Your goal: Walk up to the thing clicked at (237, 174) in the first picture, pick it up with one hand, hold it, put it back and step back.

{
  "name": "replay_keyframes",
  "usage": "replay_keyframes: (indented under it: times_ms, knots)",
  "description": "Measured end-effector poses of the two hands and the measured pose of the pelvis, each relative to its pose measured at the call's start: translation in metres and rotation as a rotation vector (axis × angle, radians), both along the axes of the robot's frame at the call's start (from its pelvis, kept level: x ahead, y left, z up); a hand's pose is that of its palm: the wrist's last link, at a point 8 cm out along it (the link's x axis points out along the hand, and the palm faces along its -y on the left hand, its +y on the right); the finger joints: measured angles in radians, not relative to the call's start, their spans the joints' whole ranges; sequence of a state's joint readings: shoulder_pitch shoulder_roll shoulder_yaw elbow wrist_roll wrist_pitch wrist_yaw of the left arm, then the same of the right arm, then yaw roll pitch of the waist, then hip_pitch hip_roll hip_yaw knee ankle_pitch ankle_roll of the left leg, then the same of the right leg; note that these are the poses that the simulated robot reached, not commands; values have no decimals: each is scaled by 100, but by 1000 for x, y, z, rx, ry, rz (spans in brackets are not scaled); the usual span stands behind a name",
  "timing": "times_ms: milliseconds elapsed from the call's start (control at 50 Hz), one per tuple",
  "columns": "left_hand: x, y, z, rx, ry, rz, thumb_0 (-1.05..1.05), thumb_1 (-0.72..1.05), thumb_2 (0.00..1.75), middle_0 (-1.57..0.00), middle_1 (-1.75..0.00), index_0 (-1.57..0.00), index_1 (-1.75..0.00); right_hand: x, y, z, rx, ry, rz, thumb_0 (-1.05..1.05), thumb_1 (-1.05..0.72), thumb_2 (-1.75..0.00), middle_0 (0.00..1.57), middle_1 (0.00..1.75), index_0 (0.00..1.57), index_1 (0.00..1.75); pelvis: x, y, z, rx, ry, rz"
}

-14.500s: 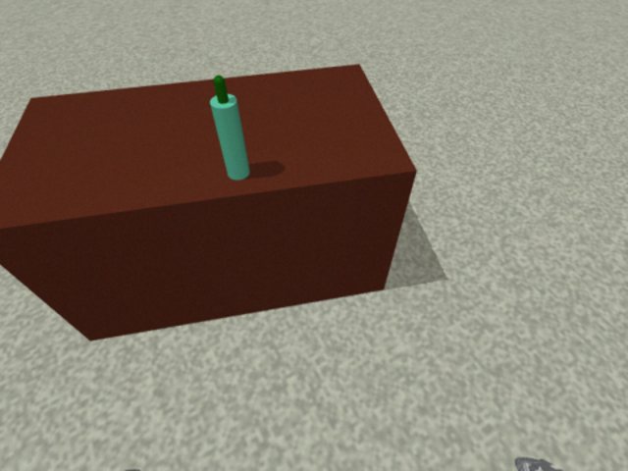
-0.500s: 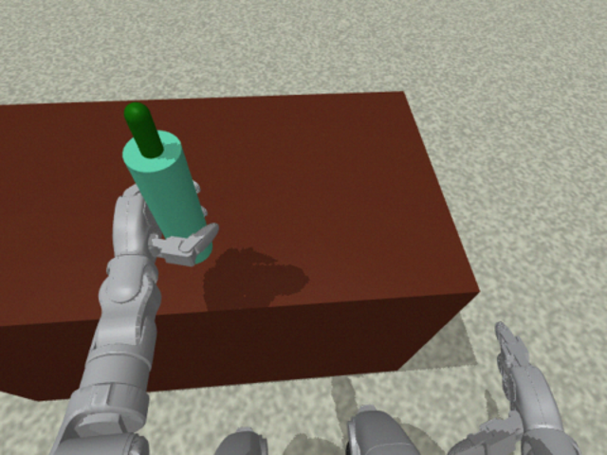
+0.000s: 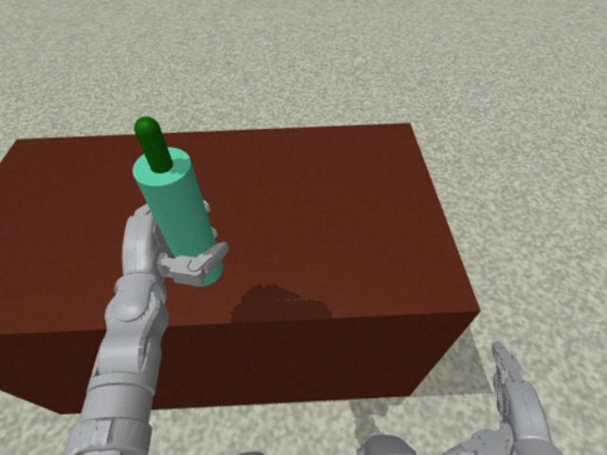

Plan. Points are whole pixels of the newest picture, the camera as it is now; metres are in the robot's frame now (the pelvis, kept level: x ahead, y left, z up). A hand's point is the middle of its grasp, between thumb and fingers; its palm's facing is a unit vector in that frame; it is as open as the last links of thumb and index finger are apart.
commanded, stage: lift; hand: left
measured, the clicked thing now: (180, 212) +0.36 +0.15 +0.15
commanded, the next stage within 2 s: hold in 0.36 s
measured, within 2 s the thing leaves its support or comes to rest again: neither
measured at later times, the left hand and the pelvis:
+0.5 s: hand (179, 238) +0.34 +0.15 +0.12, palm faces +0.07 -1.00 -0.03, open 8.5 cm; pelvis +0.00 +0.00 +0.01, yaw +0 degrees
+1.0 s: hand (168, 237) +0.32 +0.16 +0.15, palm faces +0.08 -1.00 -0.03, open 8.5 cm; pelvis +0.00 +0.00 +0.02, yaw +1 degrees
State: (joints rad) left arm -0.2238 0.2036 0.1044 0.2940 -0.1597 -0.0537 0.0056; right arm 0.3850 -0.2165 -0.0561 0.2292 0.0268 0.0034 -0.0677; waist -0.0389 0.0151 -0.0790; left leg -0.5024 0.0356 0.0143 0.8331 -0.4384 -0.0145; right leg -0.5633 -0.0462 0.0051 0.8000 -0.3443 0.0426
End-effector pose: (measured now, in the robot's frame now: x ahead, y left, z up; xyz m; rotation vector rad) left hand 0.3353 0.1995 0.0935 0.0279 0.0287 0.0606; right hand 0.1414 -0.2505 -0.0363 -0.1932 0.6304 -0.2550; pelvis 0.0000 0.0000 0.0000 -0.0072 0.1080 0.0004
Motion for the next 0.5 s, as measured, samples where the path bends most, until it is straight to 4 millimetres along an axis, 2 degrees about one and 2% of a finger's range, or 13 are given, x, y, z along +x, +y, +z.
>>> replay_keyframes:
  times_ms: [180, 500]
  knots:
    - [-12, 1, 16, -6, -27, 14, -1, -28, 113, -79, -120, -83, -121, -2, 1, -2, 13, -11, -2, -1, 53, -5, 5, 5, 6, 5, -3, -3, 5, 1, -32, 4]
    - [-23, 6, 33, 0, -28, 8, -1, -28, 113, -79, -119, -83, -120, -1, 6, -4, 26, -12, -4, -1, 53, -5, 5, 5, 6, 5, -4, 1, 12, -2, -70, 6]
